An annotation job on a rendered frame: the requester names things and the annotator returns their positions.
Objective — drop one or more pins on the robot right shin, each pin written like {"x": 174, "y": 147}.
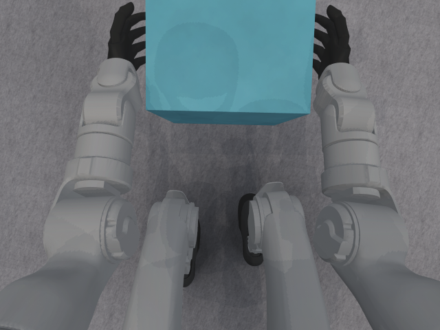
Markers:
{"x": 273, "y": 187}

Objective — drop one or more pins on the carton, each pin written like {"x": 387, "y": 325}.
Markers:
{"x": 229, "y": 61}

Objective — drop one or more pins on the right robot forearm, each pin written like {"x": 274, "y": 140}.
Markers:
{"x": 352, "y": 169}

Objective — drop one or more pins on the robot right upper arm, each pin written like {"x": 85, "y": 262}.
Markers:
{"x": 367, "y": 246}

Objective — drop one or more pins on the robot left hand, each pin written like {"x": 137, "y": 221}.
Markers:
{"x": 121, "y": 37}

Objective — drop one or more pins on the robot right hand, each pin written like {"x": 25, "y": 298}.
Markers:
{"x": 336, "y": 43}

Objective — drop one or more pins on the robot left upper arm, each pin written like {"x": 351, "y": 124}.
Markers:
{"x": 85, "y": 240}

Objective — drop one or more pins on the left robot forearm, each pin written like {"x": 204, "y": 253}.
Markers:
{"x": 101, "y": 164}

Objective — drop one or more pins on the left robot foot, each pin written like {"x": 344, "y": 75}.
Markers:
{"x": 188, "y": 278}

